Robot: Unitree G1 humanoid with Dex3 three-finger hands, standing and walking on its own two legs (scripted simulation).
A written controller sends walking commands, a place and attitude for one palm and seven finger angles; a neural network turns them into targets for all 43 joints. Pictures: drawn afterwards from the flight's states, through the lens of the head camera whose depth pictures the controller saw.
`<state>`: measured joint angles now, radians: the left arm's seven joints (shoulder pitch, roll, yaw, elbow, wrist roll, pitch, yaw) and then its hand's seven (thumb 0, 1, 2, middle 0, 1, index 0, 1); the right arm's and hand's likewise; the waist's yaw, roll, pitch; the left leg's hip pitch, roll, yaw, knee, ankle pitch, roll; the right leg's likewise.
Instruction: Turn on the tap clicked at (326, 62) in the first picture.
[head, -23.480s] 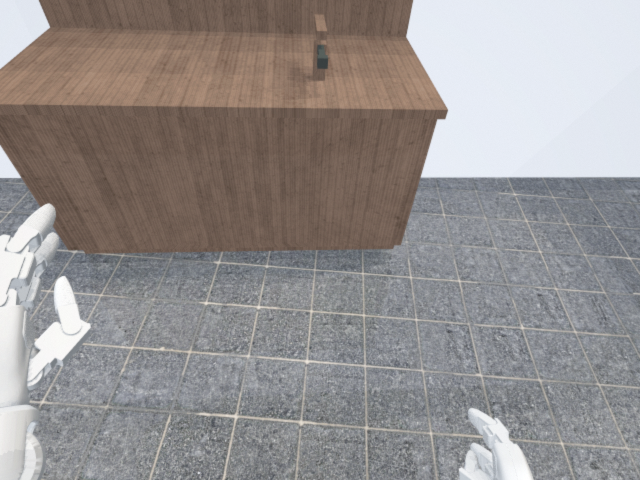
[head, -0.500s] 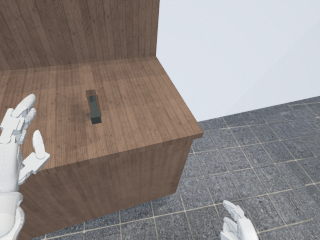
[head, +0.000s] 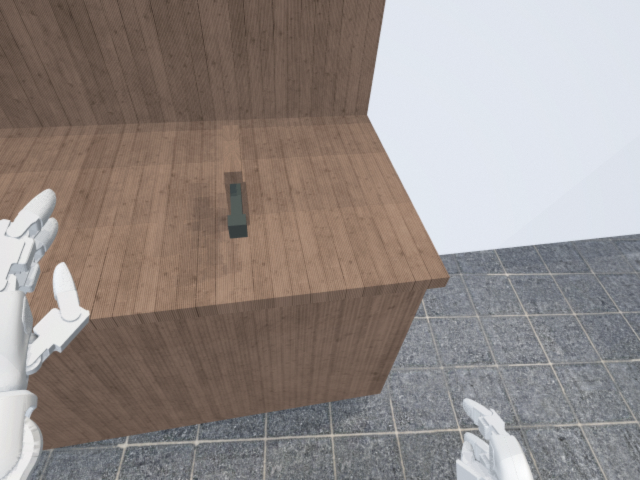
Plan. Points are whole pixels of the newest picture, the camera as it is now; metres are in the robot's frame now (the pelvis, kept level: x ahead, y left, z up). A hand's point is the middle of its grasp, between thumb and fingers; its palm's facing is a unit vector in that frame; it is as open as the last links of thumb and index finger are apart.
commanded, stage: come to a stop and stand still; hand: left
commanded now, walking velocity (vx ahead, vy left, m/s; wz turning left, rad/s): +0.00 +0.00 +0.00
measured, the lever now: (237, 226) +0.46 +0.19 +0.04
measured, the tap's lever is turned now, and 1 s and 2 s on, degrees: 0 0 0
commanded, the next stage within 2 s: look again from close up in 0.74 s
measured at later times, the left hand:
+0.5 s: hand (153, 266) +0.27 +0.22 +0.16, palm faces +0.39 -0.85 -0.36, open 7.4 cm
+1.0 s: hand (158, 263) +0.28 +0.21 +0.16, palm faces +0.40 -0.85 -0.34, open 7.4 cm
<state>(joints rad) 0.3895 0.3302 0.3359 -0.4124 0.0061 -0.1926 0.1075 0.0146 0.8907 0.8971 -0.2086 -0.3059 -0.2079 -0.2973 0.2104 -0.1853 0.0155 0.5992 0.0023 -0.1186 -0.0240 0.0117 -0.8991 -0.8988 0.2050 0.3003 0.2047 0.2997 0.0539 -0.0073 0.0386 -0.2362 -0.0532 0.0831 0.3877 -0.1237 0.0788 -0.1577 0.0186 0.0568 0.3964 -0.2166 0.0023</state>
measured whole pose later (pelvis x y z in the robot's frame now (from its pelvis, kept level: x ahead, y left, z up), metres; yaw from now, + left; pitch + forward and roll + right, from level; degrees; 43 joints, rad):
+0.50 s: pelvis +0.05 -0.03 +0.00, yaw +0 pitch +0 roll -1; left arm 0.42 0.35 0.34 -0.43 -0.03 -0.17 0.12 0.01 0.89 0.90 -0.21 -0.31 -0.21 -0.30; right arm 0.22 -0.21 0.02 0.59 0.01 -0.10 -0.04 0.01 -0.90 -0.90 0.20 0.30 0.20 0.30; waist 0.02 -0.01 0.01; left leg -0.24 0.00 0.09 0.43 -0.20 0.06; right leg -0.13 0.06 0.06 0.37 -0.24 -0.02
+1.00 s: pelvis +0.07 -0.04 +0.00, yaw +0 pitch +0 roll -1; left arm 0.43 0.34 0.33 -0.44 -0.05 -0.14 0.12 0.01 0.89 0.90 -0.21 -0.31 -0.21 -0.30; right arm 0.19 -0.19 0.03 0.57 0.02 -0.06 -0.05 0.01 -0.90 -0.90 0.21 0.30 0.20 0.30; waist 0.03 0.00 0.01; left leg -0.22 0.00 0.09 0.44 -0.22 0.05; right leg -0.10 0.06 0.06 0.37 -0.26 -0.02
